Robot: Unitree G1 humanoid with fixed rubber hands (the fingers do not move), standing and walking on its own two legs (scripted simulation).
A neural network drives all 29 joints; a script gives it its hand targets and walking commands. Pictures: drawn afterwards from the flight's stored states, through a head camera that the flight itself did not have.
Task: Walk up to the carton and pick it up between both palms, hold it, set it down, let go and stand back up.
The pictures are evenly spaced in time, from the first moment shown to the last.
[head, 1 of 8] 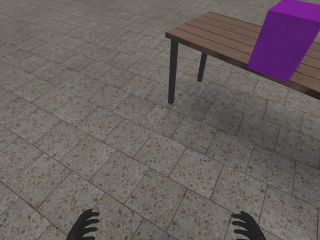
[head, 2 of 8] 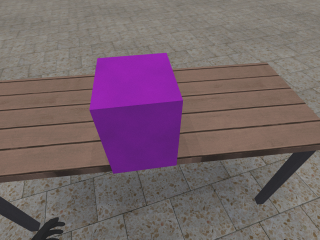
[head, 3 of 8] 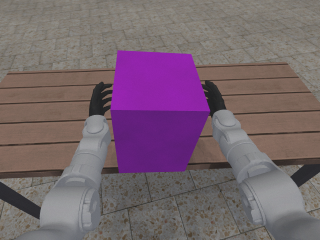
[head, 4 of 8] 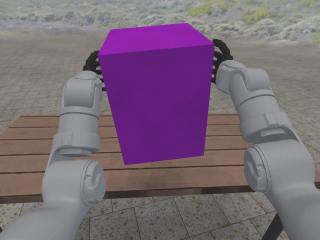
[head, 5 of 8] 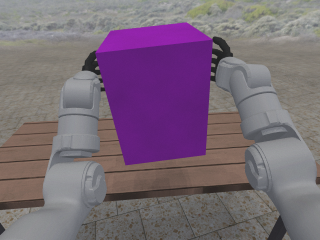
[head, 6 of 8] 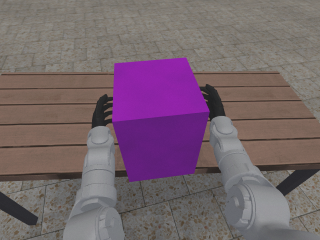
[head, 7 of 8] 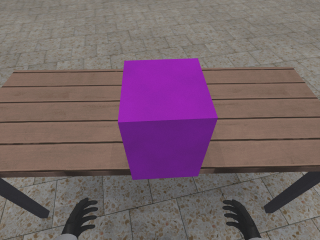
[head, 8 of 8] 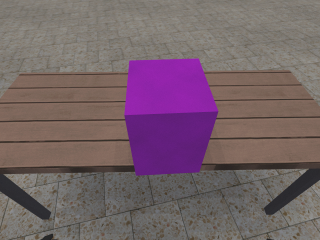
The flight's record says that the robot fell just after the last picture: no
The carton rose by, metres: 0.27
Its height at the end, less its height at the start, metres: +0.00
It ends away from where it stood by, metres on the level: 0.03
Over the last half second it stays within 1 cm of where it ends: yes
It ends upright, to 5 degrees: yes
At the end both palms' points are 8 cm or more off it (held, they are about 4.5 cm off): yes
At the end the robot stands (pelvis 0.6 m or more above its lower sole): yes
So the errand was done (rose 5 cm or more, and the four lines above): yes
